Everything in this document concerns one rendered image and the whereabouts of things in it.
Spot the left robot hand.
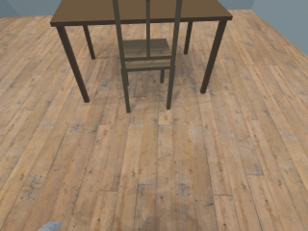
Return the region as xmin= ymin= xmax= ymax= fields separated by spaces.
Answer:
xmin=38 ymin=221 xmax=62 ymax=231

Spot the chair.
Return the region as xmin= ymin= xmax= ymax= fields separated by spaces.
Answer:
xmin=112 ymin=0 xmax=183 ymax=114

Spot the table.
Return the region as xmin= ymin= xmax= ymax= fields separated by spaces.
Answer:
xmin=50 ymin=0 xmax=233 ymax=103

